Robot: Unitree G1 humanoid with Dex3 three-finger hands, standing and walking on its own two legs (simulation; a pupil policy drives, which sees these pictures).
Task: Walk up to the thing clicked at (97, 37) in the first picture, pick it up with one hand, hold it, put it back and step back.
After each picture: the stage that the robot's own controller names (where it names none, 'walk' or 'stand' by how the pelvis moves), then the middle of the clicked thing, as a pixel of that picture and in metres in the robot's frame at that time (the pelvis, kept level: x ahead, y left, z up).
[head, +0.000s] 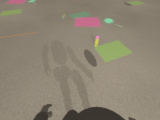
stand; (96, 41) +1.59 -0.11 -0.65
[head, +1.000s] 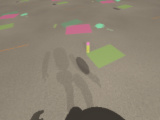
walk; (88, 47) +1.46 +0.20 -0.63
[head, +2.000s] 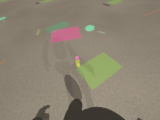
walk; (77, 61) +0.94 +0.31 -0.65
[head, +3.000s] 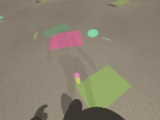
walk; (77, 78) +0.59 +0.24 -0.64
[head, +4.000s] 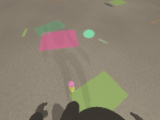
stand; (71, 87) +0.41 +0.22 -0.63
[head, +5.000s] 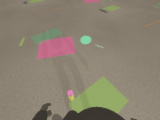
stand; (70, 95) +0.36 +0.22 -0.66
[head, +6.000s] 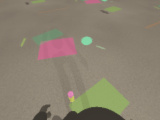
stand; (71, 96) +0.35 +0.22 -0.66
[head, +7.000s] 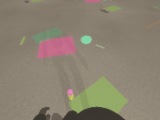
stand; (70, 94) +0.36 +0.22 -0.66
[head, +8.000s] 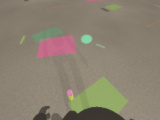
stand; (70, 95) +0.35 +0.22 -0.66
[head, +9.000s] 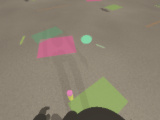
go down; (70, 95) +0.35 +0.22 -0.66
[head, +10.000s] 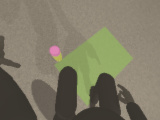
go down; (56, 54) +0.41 +0.29 -0.27
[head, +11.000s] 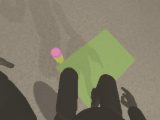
go down; (58, 56) +0.41 +0.29 -0.27
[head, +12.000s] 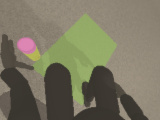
close in; (31, 51) +0.38 +0.33 -0.16
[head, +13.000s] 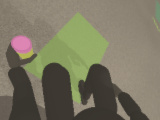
close; (25, 51) +0.38 +0.33 -0.15
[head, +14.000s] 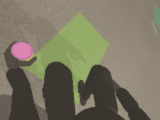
lift; (25, 54) +0.34 +0.34 -0.15
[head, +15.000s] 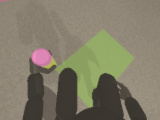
lift; (47, 61) +0.32 +0.29 -0.01
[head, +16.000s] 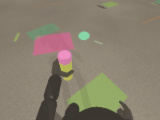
hold; (66, 67) +0.33 +0.17 +0.08
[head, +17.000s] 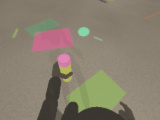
hold; (65, 69) +0.33 +0.18 +0.03
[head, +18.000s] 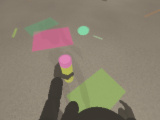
crouch; (67, 70) +0.33 +0.17 +0.01
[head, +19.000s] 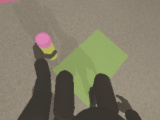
crouch; (48, 49) +0.44 +0.27 -0.06
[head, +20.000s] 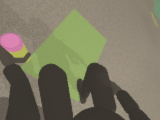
lower; (19, 51) +0.39 +0.34 -0.16
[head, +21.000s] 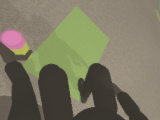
lower; (20, 48) +0.39 +0.34 -0.16
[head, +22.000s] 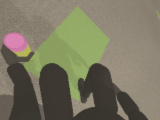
lower; (22, 50) +0.38 +0.34 -0.16
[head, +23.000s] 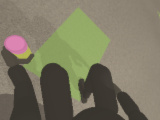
lower; (22, 52) +0.37 +0.34 -0.16
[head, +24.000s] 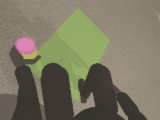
loosen; (29, 53) +0.37 +0.31 -0.16
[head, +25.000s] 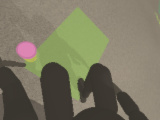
withdraw; (29, 54) +0.36 +0.31 -0.16
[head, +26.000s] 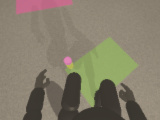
walk; (69, 63) +0.41 +0.24 -0.36
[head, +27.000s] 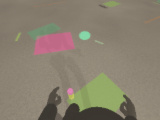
stand; (70, 94) +0.35 +0.20 -0.59
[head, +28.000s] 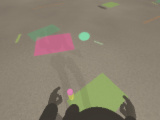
stand; (70, 94) +0.35 +0.21 -0.60
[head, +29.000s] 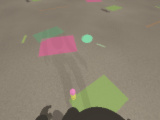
stand; (73, 94) +0.37 +0.19 -0.64
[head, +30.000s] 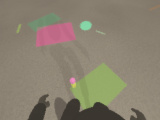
walk; (73, 83) +0.41 +0.20 -0.63
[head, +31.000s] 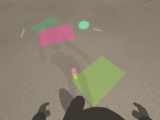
walk; (74, 74) +0.57 +0.26 -0.63
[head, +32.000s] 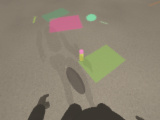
walk; (81, 55) +0.92 +0.18 -0.63
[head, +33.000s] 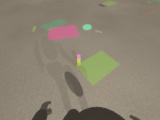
stand; (78, 60) +0.98 +0.22 -0.65
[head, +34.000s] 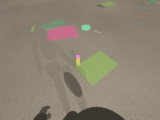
stand; (77, 60) +0.98 +0.22 -0.66
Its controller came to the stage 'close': yes
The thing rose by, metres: 0.67
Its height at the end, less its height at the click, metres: +0.00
